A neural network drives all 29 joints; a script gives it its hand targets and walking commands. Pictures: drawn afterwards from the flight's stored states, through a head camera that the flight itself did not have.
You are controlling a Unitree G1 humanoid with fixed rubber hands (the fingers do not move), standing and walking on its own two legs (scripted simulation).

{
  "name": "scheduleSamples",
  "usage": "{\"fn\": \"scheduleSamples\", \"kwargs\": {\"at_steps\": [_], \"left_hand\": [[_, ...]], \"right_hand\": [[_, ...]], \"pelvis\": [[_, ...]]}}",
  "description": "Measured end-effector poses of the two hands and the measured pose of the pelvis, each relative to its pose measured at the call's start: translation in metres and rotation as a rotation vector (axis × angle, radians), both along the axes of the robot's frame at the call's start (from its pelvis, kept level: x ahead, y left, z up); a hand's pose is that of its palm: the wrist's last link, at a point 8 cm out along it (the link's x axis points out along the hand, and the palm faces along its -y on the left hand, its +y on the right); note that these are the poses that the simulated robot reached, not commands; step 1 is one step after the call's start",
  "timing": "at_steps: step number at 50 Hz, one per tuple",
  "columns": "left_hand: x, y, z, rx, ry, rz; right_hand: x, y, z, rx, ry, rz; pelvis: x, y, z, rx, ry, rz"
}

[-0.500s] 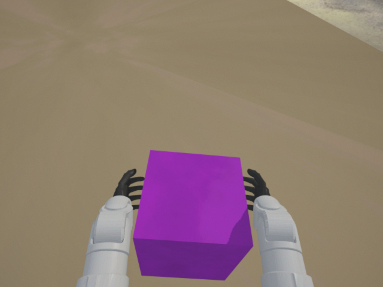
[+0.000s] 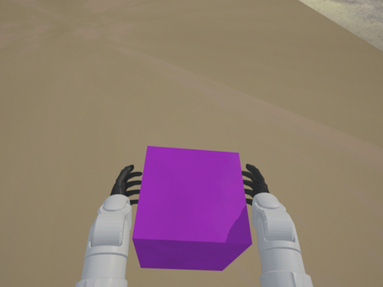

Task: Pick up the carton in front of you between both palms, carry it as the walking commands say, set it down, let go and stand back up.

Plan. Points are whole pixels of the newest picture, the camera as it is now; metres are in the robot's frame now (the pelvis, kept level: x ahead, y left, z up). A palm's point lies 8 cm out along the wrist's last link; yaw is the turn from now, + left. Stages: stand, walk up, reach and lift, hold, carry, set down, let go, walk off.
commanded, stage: hold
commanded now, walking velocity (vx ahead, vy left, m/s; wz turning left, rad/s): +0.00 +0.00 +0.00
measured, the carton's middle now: (187, 212) +0.30 +0.00 -0.05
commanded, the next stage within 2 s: set down in 0.42 s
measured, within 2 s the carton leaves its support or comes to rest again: neither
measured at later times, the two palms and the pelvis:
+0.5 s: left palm (129, 194) +0.29 +0.13 +0.04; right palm (274, 213) +0.25 -0.16 +0.05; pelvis -0.02 +0.02 +0.00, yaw -8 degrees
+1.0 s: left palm (139, 213) +0.33 +0.13 -0.13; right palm (249, 225) +0.29 -0.16 -0.11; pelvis -0.04 +0.03 -0.05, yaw -6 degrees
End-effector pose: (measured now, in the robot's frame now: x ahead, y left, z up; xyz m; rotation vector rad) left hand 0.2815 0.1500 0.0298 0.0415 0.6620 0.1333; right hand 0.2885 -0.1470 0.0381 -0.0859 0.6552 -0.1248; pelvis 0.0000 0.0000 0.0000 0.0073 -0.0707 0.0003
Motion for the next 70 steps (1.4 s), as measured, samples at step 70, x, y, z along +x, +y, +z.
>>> {"fn": "scheduleSamples", "kwargs": {"at_steps": [70], "left_hand": [[0.088, -0.02, -0.273, -0.047, -0.018, -0.135]], "right_hand": [[0.042, -0.018, -0.265, 0.08, -0.034, -0.216]], "pelvis": [[-0.069, 0.008, -0.164, -0.007, 0.702, -0.113]]}}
